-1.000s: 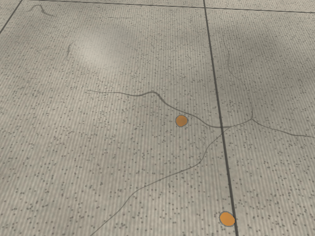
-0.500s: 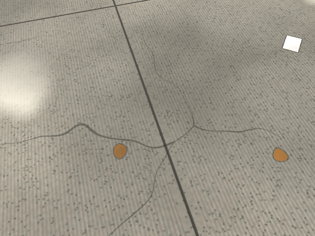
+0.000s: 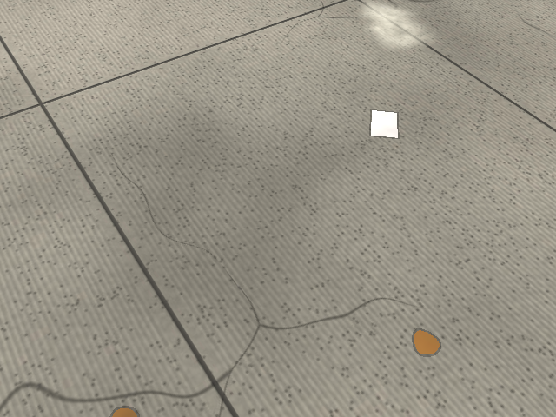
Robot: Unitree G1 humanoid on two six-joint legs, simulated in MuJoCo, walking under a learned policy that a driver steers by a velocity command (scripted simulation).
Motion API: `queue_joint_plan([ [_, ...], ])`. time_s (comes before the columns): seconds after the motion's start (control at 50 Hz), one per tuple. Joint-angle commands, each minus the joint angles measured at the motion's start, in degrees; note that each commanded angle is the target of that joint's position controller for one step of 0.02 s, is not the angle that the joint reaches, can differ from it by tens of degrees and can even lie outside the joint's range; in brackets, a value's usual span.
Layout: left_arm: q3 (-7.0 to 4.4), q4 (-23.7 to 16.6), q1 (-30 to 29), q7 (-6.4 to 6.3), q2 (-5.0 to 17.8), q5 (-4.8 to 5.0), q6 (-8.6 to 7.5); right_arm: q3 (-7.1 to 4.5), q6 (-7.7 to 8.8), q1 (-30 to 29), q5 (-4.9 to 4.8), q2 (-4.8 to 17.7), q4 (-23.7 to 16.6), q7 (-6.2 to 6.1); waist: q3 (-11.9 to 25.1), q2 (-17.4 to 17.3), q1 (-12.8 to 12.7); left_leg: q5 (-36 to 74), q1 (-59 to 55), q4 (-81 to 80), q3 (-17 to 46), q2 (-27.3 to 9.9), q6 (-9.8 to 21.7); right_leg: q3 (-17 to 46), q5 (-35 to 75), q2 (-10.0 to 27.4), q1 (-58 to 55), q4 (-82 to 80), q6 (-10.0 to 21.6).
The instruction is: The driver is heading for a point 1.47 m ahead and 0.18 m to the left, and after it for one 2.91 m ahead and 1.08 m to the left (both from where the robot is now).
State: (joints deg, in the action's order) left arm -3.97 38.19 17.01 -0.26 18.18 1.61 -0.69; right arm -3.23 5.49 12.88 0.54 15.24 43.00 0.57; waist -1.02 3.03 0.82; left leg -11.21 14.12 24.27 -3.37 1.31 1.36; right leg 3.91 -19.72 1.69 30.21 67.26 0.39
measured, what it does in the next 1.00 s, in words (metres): walks ahead: right foot, then left foot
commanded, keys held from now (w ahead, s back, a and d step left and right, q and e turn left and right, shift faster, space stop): w+e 0.04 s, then w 0.50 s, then w+q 0.46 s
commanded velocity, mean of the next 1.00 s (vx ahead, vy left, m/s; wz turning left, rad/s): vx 0.50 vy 0.00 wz -0.01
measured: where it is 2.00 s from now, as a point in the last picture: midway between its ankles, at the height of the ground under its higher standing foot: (252, 228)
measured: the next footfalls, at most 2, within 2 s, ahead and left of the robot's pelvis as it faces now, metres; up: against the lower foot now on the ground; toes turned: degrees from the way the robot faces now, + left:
right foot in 0.32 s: +0.32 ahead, -0.17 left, +0.00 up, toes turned -9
left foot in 0.88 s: +0.65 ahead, +0.03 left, +0.00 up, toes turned +1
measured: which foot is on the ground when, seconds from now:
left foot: down 0.00-0.34, up 0.36-0.86, down 0.88-1.00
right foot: up 0.00-0.30, down 0.32-0.88, up 0.90-1.00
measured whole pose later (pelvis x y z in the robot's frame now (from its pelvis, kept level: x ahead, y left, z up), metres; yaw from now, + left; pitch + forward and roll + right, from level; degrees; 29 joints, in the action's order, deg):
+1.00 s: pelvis +0.55 -0.04 -0.01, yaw +4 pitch +2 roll +0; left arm -2.4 44.3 14.3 -0.1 16.4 0.3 -6.0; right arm -3.5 3.5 11.7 -0.8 17.0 42.4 2.3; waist -2.7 0.5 0.4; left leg -9.3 22.5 30.0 0.2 5.2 5.4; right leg 2.0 -23.0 1.1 21.3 67.6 0.2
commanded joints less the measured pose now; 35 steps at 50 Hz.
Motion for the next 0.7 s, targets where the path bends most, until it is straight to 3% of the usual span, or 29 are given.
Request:
queue_joint_plan([
  [0.02,-0.9,-5.47,-1.87,0.24,2.51,-0.13,-0.26,-1.92,1.16,-0.21,-0.19,7.41,-1.88,-0.26,-0.39,-9.04,0.22,5.37,-7.08,-14.75,13.29,-16.1,9.39,2.18,4.22,4.58,10.74,-2.32,-0.61],
  [0.08,-0.33,-6.12,-4.82,0.5,1.26,-0.5,-0.57,-2.3,1.11,1.29,-0.13,8.88,-0.14,-0.21,-0.32,-6.98,0.86,11.99,-8.97,-15.43,8.41,-16.23,10.08,2.3,10.68,4.54,11.74,-10.08,-0.97],
  [0.16,0.68,-7.26,-12.01,1.9,-0.36,-0.62,-1.86,-2.26,0.34,3.12,-1.07,10.31,1.84,-0.11,-2.18,-6.3,3.08,13.97,-9.32,-15.86,1.99,-14.54,8.83,-1.66,19.32,2.96,7.08,-24.78,-0.09],
  [0.24,0.71,-9.43,-17.33,2.97,0.43,-0.35,-2.32,-2.66,-0.86,7.07,-2.35,12.43,4.61,-0.03,-3.96,-7.0,3.73,17.12,-14.96,-14.35,1.93,-17.5,8.21,-3.95,15.17,1.74,5.35,-32.31,1.94],
  [0.28,-0.09,-9.33,-15.21,3.07,2.2,-0.78,-2.4,-2.89,-1.57,6.91,-2.78,13.64,5.38,-0.23,-2.02,-8.43,1.14,30.7,-17.52,-9.08,0.76,-17.94,7.14,-5.86,10.88,-0.46,-0.28,-35.2,3.99],
  [0.3,-1.11,-7.68,-9.29,2.88,3.82,-1.11,-2.39,-2.81,-1.93,6.15,-2.97,13.93,5.61,-0.41,1.81,-8.48,-2.84,39.93,-16.7,-1.7,-1.47,-16.57,5.88,-7.56,12.67,-2.46,-9.61,-38.08,5.48],
  [0.32,-2.7,-4.79,-0.53,2.34,6.72,-1.2,-2.15,-2.16,-2.0,6.74,-2.6,12.57,5.67,-0.69,7.3,-7.58,-6.89,41.44,-11.43,9.1,-3.81,-14.08,4.08,-7.67,15.13,-3.55,-23.69,-38.68,7.02],
  [0.34,-4.15,-3.03,9.69,1.19,11.76,-1.38,-1.57,-0.59,-1.6,6.78,-0.44,9.04,3.75,-0.79,15.58,0.65,-10.31,20.43,3.04,28.46,-5.05,-11.0,1.57,7.15,19.04,8.12,-42.26,-36.18,10.68],
  [0.36,-4.03,-2.97,8.64,1.28,15.18,-1.28,-1.72,1.36,-0.38,12.93,-0.37,3.17,2.8,0.04,23.13,13.27,-4.69,-21.93,21.82,45.61,1.22,-1.08,-0.96,34.87,7.29,20.36,-54.52,-44.24,19.76],
  [0.38,-2.67,-3.32,8.3,1.62,9.5,-1.16,-2.21,-0.25,0.51,7.54,-2.17,9.52,3.32,0.43,20.89,5.26,-7.74,-21.86,27.2,50.76,8.06,-3.42,-0.34,35.37,3.12,19.57,-51.43,-48.01,17.98],
  [0.4,-1.92,-2.98,5.02,1.74,7.92,-1.22,-2.71,-0.71,1.01,2.42,-3.39,10.66,1.21,0.59,12.12,4.43,-7.01,-16.79,30.49,50.3,6.92,-5.63,0.33,26.36,7.62,17.37,-44.22,-48.92,15.87],
  [0.42,-1.46,-2.86,1.57,1.83,6.54,-1.13,-2.99,-0.5,1.13,0.86,-2.75,9.64,1.23,0.19,7.98,0.83,-4.95,-11.69,28.76,47.14,6.29,-7.87,0.23,20.06,13.63,14.78,-36.68,-49.83,14.56],
  [0.44,-1.04,-2.93,-1.14,2.01,4.94,-1.38,-3.19,-0.7,0.89,0.76,-1.71,9.32,1.47,0.03,5.18,0.69,-3.07,-8.53,26.31,43.92,6.25,-9.17,-0.27,15.52,18.17,12.7,-30.67,-51.47,13.98],
  [0.46,-0.73,-2.98,-2.59,2.02,3.88,-1.87,-3.52,-0.71,0.3,2.45,-1.56,8.68,1.97,0.16,4.74,1.77,-1.15,-6.07,22.73,42.53,6.87,-10.19,-0.62,13.14,19.91,11.49,-26.74,-53.41,13.74],
  [0.5,-0.84,-2.14,-3.28,1.92,3.73,-1.62,-4.37,-0.45,-0.87,3.9,-1.44,6.69,2.73,0.14,4.03,1.27,0.39,-3.96,20.45,39.93,6.43,-10.29,-1.68,10.29,22.1,10.93,-23.02,-56.63,14.6],
  [0.54,-1.14,-0.78,-2.67,1.59,4.77,-1.57,-4.95,-0.29,-1.61,1.17,-0.93,5.89,1.86,-0.1,1.63,0.43,0.49,-0.15,22.75,35.41,6.33,-10.34,-2.82,7.44,24.02,10.71,-21.35,-58.67,14.87],
  [0.64,-1.4,2.22,-0.53,0.6,5.99,-2.1,-5.01,0.47,-1.48,-6.69,-1.51,4.32,0.24,0.88,-1.72,0.07,-2.46,15.79,23.44,19.0,5.82,-8.51,-2.61,-1.81,22.15,9.18,-22.41,-60.87,11.58],
  [0.7,-1.78,4.49,1.92,0.33,7.02,-1.78,-4.94,0.71,-1.33,-11.33,-1.86,4.24,-1.7,1.6,-3.36,-0.41,-4.49,18.24,23.45,13.21,5.42,-6.88,-1.38,-4.61,21.08,10.9,-26.01,-61.21,10.64],
])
